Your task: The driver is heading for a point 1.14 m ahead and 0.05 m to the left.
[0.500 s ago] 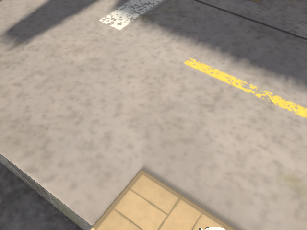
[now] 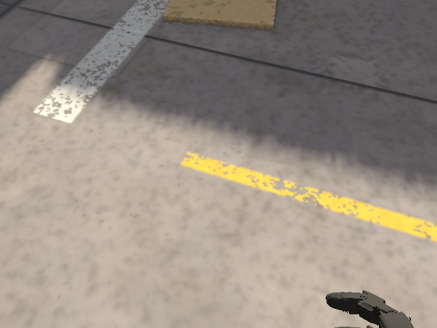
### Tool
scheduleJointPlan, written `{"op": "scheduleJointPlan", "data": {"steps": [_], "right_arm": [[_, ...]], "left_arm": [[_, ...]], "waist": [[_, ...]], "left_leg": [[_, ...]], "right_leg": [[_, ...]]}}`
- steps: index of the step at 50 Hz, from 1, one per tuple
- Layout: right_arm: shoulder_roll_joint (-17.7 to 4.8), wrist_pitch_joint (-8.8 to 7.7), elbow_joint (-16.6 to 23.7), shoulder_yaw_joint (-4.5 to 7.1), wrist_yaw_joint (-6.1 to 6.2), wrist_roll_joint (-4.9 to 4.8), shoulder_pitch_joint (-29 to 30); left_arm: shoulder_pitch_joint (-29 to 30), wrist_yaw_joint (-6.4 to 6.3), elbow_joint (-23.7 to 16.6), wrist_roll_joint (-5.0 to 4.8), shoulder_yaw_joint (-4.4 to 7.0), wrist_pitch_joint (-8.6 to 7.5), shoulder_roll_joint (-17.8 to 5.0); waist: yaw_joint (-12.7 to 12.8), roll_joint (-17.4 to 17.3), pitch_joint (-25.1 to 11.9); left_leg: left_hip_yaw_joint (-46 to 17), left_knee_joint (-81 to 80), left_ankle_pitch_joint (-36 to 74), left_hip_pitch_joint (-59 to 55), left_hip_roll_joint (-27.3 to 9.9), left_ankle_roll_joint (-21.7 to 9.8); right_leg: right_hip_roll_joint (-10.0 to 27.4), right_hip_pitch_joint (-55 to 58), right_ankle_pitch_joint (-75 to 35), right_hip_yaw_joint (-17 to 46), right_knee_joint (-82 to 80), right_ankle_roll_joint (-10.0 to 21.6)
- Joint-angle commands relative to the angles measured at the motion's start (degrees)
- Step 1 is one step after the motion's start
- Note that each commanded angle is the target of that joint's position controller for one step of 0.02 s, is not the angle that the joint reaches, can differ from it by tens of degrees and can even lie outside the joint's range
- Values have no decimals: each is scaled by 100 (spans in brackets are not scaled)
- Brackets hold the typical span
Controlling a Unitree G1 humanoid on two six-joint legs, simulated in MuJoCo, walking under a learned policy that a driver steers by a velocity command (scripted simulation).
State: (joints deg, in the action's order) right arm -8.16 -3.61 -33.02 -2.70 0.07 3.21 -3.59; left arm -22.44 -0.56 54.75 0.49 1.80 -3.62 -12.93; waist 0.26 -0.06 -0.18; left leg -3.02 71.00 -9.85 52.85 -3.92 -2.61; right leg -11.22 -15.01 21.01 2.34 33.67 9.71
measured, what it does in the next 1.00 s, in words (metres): climbs: left foot, then right foot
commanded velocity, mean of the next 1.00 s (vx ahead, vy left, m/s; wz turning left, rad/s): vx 0.50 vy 0.00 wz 0.11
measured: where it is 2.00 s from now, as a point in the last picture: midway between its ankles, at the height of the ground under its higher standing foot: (185, 188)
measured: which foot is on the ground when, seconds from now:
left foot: up 0.00-0.20, down 0.22-0.70, up 0.72-1.00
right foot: down 0.00-0.20, up 0.22-0.66, down 0.68-1.00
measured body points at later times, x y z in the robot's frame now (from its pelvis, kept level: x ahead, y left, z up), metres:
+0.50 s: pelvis +0.31 +0.02 +0.02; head +0.34 +0.03 +0.47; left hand +0.57 +0.21 -0.05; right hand +0.26 -0.24 -0.10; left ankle +0.29 +0.10 -0.72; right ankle +0.38 -0.13 -0.66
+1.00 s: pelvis +0.55 -0.02 +0.02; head +0.57 -0.02 +0.47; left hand +0.53 +0.26 -0.09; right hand +0.77 -0.24 -0.07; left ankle +0.64 +0.13 -0.65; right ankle +0.51 -0.12 -0.72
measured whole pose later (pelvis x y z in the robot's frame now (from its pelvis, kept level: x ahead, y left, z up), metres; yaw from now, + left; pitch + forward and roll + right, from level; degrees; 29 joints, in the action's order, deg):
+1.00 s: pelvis +0.55 -0.02 +0.02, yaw +9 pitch +2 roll -2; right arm -16.8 0.6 -38.8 4.1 -3.7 2.5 -9.0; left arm -23.8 -0.4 45.2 1.5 3.3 -5.2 -15.1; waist 2.8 -2.8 -0.4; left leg -0.7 55.4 -8.1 39.6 -3.4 -1.0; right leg -0.1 -4.7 13.9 -9.8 16.8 1.2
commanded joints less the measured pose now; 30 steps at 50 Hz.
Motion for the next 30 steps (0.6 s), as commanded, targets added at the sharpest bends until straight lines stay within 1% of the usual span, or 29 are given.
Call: {"op": "scheduleJointPlan", "data": {"steps": [1,2,3,4,5,6,7,8,9,10,11,12,13,14,15,16,17,18,19,20,21,22,23,24,25,26,28,30], "right_arm": [[-575,-10,326,174,-118,-44,214],[-535,-19,335,157,-153,-68,455],[-563,-36,378,151,-187,-96,666],[-598,-40,397,160,-227,-104,829],[-631,-55,387,166,-241,-132,850],[-667,-65,344,177,-232,-168,727],[-795,-68,230,229,-188,-206,411],[-1041,-72,73,339,-122,-229,-90],[-1293,-87,-135,458,-46,-253,-690],[-1395,-135,-370,532,46,-247,-1408],[-1496,-163,-476,575,148,-102,-1970],[-1729,-158,-367,618,136,127,-1780],[-1478,-114,-320,705,70,-30,-1654],[-1052,-156,-286,607,44,-106,-1250],[-902,-188,-375,558,14,-129,-1139],[-905,-243,-493,546,13,-139,-1291],[-935,-276,-646,563,29,-208,-1448],[-933,-312,-778,565,19,-258,-1576],[-955,-349,-846,568,15,-289,-1693],[-1014,-369,-900,583,6,-297,-1801],[-1062,-369,-925,592,9,-301,-1864],[-1129,-344,-956,618,12,-285,-1912],[-1134,-309,-960,629,12,-275,-1932],[-1130,-272,-976,634,-5,-263,-1990],[-1178,-242,-992,663,-23,-247,-2081],[-1222,-212,-1038,680,-40,-256,-2205],[-1305,-170,-1103,713,-69,-265,-2424],[-1382,-125,-1140,744,-59,-245,-2494]], "left_arm": [[-172,-90,-606,-104,253,-172,-739],[-465,-113,-585,-100,317,-149,-850],[-680,-138,-615,-72,348,-94,-873],[-811,-142,-611,-65,378,-42,-883],[-788,-144,-678,-38,384,-12,-874],[-578,-133,-780,-30,397,-10,-924],[-444,-140,-868,-19,421,-30,-1012],[-240,-138,-979,4,451,-89,-1151],[32,-105,-1087,27,473,-143,-1214],[320,-53,-1203,7,455,-203,-1122],[237,-11,-1331,9,312,-243,-572],[-946,-58,-1395,-187,174,-186,-69],[-1030,-117,-1229,-27,199,-96,-538],[-271,-73,-1352,73,219,-76,-661],[310,-8,-1543,116,225,-85,-717],[623,71,-1683,150,227,-61,-766],[651,142,-1791,194,204,-8,-708],[637,174,-1833,218,161,41,-630],[651,181,-1852,245,124,65,-560],[700,195,-1887,280,89,81,-504],[873,207,-1967,286,62,82,-483],[1096,222,-2076,261,14,76,-418],[1363,233,-2162,236,-30,68,-369],[1617,254,-2234,210,-75,54,-314],[1841,265,-2287,188,-103,48,-255],[2065,269,-2340,153,-127,43,-235],[2338,225,-2404,103,-117,21,-282],[2416,153,-2469,73,-81,-19,-373]], "waist": [[240,122,-174],[452,193,-238],[581,314,-241],[645,438,-241],[594,569,-271],[405,656,-373],[243,752,-550],[-48,751,-748],[-394,601,-913],[-807,471,-1062],[-868,-62,-1450],[-83,-1313,-1953],[-239,-647,-2113],[-206,-119,-1119],[-190,86,-575],[-185,119,-336],[-50,-18,-162],[60,-153,-111],[90,-215,-123],[118,-273,-134],[106,-332,-77],[92,-413,4],[41,-440,62],[-33,-503,144],[-126,-563,174],[-234,-530,191],[-395,-512,102],[-416,-520,23]], "left_leg": [[684,-1765,983,-1316,225,134],[720,-2196,924,-1025,343,111],[740,-2550,855,-837,447,126],[755,-2842,918,-900,555,111],[773,-3152,847,-1215,679,82],[780,-3538,762,-1984,826,8],[666,-3780,800,-2848,939,-19],[452,-3996,856,-3501,912,-52],[341,-4410,966,-4030,769,-85],[158,-4883,1314,-4973,416,-178],[-545,-4444,1235,-6195,-565,-395],[-2998,-3971,2992,-7555,-2233,-1462],[-3894,-4792,1190,-6874,-2083,-1902],[-3259,-5311,269,-5932,-1650,-1761],[-2627,-5485,292,-5340,-1337,-1566],[-2156,-5541,889,-5034,-1101,-1439],[-1888,-5657,1254,-4757,-898,-1336],[-1709,-5712,1602,-4680,-760,-1249],[-1634,-5753,1809,-4703,-677,-1235],[-1529,-5801,1937,-4675,-600,-1217],[-1425,-5884,2037,-4550,-525,-1208],[-1284,-5942,2005,-4381,-422,-1175],[-1151,-5983,1962,-4189,-306,-1106],[-1020,-6023,1889,-3992,-178,-1018],[-975,-6018,1915,-3912,-122,-951],[-974,-5975,1955,-3888,-106,-903],[-1104,-5763,2123,-4106,-183,-848],[-1304,-5426,2250,-4413,-295,-771]], "right_leg": [[1039,0,-4414,1297,-1731,148],[1121,869,-4871,1366,-1683,40],[1161,1482,-5082,1427,-1649,-2],[1176,1801,-5329,1424,-1569,-79],[1182,1891,-5740,1398,-1451,-133],[1134,1660,-6288,1295,-1259,-269],[1153,1446,-6544,1401,-943,-396],[1261,1446,-6547,1554,-496,-471],[1280,1510,-6355,1561,205,-491],[1121,1066,-5612,1453,1139,-506],[875,95,-2503,1150,2409,-451],[303,-1605,1321,665,4174,-688],[581,-1852,522,489,4755,-654],[706,-2050,-56,532,4634,-700],[786,-2156,-179,516,4414,-707],[878,-2201,-190,527,4225,-740],[1007,-2171,-225,418,3948,-789],[1093,-2172,-237,322,3681,-834],[1162,-2255,-193,192,3434,-893],[1217,-2313,-220,87,3211,-950],[1293,-2324,-343,5,2902,-1013],[1341,-2304,-552,-88,2493,-1071],[1358,-2155,-812,-153,2035,-1112],[1333,-1947,-1094,-245,1554,-1124],[1280,-1745,-1288,-323,1141,-1125],[1213,-1569,-1498,-378,804,-1135],[1094,-1319,-1757,-415,426,-1108],[1020,-1120,-1613,-352,88,-1026]]}}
